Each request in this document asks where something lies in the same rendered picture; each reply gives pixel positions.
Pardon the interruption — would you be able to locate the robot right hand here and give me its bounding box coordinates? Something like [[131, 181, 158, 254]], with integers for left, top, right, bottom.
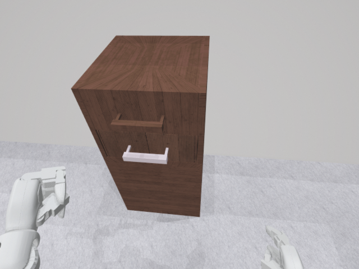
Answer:
[[261, 225, 304, 269]]

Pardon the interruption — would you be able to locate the handle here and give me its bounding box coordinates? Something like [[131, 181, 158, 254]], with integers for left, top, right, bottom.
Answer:
[[122, 145, 169, 164], [111, 119, 164, 133]]

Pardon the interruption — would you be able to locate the robot left forearm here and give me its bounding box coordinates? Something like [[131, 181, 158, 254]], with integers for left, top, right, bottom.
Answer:
[[0, 229, 40, 269]]

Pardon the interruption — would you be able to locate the cabinet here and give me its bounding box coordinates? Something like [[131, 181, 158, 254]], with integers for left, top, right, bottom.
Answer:
[[71, 35, 210, 217]]

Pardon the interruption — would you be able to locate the drawer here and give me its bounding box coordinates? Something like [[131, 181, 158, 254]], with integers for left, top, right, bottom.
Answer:
[[97, 130, 199, 163]]

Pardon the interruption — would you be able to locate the robot left hand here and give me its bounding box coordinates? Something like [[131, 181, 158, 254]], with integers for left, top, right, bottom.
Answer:
[[5, 166, 70, 233]]

